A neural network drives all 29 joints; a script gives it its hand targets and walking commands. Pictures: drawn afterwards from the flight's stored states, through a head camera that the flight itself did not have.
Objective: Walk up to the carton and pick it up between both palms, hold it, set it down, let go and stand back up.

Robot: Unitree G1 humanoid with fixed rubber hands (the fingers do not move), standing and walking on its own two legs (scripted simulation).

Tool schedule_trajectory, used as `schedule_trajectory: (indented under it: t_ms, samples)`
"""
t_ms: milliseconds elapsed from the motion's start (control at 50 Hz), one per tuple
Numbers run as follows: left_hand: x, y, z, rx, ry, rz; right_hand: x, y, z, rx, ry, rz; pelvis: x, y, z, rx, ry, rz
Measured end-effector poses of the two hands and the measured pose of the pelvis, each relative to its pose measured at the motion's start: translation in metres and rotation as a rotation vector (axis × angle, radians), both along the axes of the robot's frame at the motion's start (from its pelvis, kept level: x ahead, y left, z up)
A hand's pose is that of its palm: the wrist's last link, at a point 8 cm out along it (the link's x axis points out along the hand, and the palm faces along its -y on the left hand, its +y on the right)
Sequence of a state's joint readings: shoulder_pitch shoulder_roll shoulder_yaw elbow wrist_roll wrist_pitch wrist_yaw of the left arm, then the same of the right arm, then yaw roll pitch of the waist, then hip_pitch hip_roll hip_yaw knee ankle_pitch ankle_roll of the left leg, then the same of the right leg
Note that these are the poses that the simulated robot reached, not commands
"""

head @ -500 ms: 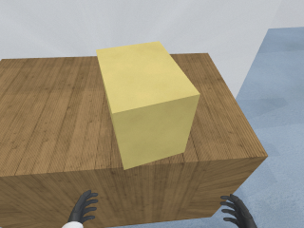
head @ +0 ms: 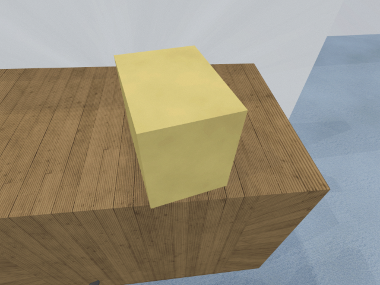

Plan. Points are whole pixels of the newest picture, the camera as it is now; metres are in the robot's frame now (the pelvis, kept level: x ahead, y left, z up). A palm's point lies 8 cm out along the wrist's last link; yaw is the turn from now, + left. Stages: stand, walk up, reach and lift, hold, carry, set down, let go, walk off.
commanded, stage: stand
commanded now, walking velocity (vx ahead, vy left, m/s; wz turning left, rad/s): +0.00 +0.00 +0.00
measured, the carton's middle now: (173, 124) +0.46 +0.08 +0.09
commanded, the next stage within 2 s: none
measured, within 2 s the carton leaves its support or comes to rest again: neither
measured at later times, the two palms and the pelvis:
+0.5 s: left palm out of the picture +0.00 +0.25 -0.14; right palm out of the picture -0.03 -0.23 -0.12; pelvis -0.03 +0.02 +0.00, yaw +0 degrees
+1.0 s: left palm out of the picture -0.06 +0.24 -0.15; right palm out of the picture -0.06 -0.21 -0.13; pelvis -0.04 +0.02 +0.00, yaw +1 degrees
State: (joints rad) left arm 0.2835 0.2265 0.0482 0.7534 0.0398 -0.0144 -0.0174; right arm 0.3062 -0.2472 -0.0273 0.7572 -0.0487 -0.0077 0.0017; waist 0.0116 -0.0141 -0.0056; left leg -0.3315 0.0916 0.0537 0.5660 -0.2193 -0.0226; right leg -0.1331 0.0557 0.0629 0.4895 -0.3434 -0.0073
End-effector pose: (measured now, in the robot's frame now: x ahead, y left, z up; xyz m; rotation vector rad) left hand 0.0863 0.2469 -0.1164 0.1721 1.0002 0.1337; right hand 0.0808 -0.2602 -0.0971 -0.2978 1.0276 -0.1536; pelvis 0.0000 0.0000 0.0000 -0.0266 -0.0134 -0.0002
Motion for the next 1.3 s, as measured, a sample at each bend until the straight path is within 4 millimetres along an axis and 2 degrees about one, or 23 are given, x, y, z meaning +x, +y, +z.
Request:
schedule_trajectory:
  t_ms: [60, 140, 240, 320, 540, 700, 840, 1060, 1180, 1300]
  samples:
    - [-0.025, 0.003, -0.013, -0.009, 0.088, 0.013, -0.028, -0.005, -0.004, -0.019, 0.072, -0.040, -0.001, 0.002, -0.002, -0.003, 0.006, -0.005]
    - [-0.050, 0.008, -0.024, -0.014, 0.177, 0.031, -0.058, -0.001, -0.008, -0.023, 0.134, -0.082, -0.003, 0.007, -0.003, -0.004, 0.006, -0.008]
    - [-0.066, 0.013, -0.028, -0.009, 0.220, 0.041, -0.083, 0.009, -0.015, -0.006, 0.176, -0.122, -0.010, 0.012, -0.005, 0.002, 0.001, -0.004]
    - [-0.075, 0.012, -0.027, -0.005, 0.239, 0.042, -0.095, 0.017, -0.020, 0.015, 0.190, -0.138, -0.017, 0.013, -0.004, 0.004, 0.001, -0.003]
    - [-0.093, 0.006, -0.026, -0.023, 0.252, 0.054, -0.112, 0.031, -0.025, 0.053, 0.212, -0.144, -0.030, 0.017, 0.000, 0.000, 0.006, 0.000]
    - [-0.119, 0.005, -0.029, -0.032, 0.314, 0.076, -0.123, 0.039, -0.029, 0.070, 0.245, -0.154, -0.036, 0.017, 0.000, 0.004, 0.006, 0.004]
    - [-0.142, -0.005, -0.030, -0.044, 0.366, 0.092, -0.128, 0.039, -0.031, 0.083, 0.259, -0.158, -0.040, 0.016, 0.002, -0.001, 0.000, 0.005]
    - [-0.154, -0.013, -0.034, -0.064, 0.410, 0.099, -0.142, 0.048, -0.035, 0.099, 0.321, -0.178, -0.040, 0.016, 0.002, 0.003, 0.002, 0.014]
    - [-0.160, -0.016, -0.032, -0.061, 0.430, 0.112, -0.141, 0.050, -0.038, 0.111, 0.338, -0.168, -0.039, 0.014, 0.002, 0.004, 0.001, 0.016]
    - [-0.156, -0.020, -0.031, -0.061, 0.427, 0.111, -0.137, 0.050, -0.039, 0.120, 0.336, -0.166, -0.037, 0.012, 0.003, 0.005, 0.001, 0.016]
